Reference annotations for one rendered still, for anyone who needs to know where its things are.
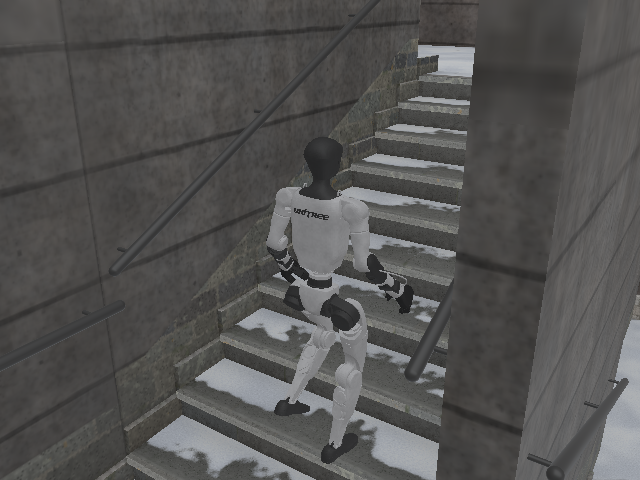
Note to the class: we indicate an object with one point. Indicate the stairs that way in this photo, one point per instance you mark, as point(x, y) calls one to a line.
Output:
point(392, 444)

